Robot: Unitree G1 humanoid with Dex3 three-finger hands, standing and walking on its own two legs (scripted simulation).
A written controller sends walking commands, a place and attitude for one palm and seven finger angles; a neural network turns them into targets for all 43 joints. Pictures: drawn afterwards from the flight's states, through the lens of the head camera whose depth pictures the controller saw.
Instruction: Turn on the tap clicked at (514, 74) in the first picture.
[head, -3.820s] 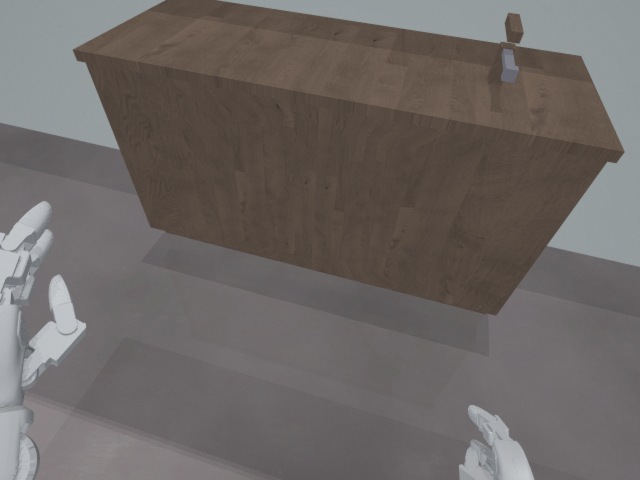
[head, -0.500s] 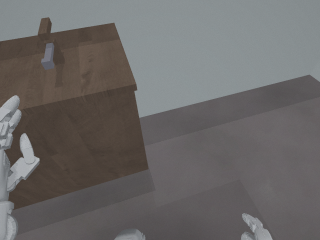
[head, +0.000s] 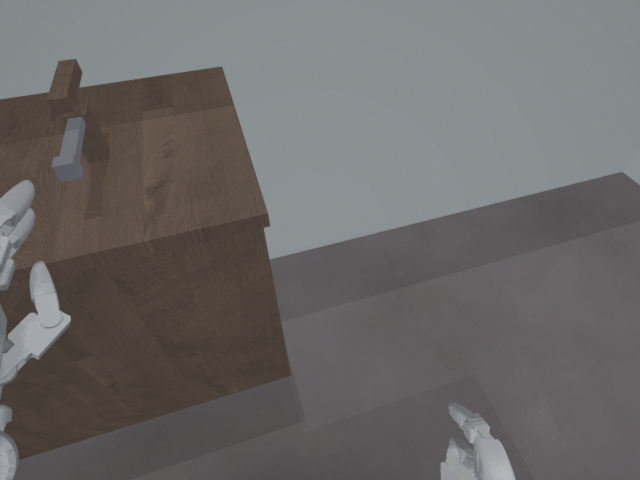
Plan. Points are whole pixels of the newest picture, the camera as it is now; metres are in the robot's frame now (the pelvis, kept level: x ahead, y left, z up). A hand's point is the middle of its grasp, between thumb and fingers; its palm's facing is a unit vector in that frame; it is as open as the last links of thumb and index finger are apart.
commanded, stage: take the last steps up to it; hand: left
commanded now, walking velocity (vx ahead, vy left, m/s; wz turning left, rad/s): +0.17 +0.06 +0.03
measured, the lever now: (67, 167) +0.49 +0.41 +0.12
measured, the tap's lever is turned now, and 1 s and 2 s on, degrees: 0 0 0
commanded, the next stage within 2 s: come to a stop and stand still in 0.12 s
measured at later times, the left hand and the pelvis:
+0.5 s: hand (86, 250) +0.28 +0.25 +0.19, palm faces +0.39 -0.82 -0.42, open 7.4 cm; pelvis +0.06 +0.01 +0.01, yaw +0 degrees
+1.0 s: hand (75, 222) +0.31 +0.27 +0.20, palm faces +0.43 -0.83 -0.37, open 7.4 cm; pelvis +0.05 +0.01 +0.01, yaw -3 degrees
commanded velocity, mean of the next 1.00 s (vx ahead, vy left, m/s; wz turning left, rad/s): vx -0.02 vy -0.01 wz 0.00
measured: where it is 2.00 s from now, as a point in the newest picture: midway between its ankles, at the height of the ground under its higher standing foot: outside the picture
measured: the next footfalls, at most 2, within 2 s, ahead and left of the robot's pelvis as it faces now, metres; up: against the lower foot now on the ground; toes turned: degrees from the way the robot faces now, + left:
left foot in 0.30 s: +0.13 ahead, +0.12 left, +0.00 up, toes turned +0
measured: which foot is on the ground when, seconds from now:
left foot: down 0.00-0.00, up 0.02-0.28, down 0.30-1.00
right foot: down 0.00-1.00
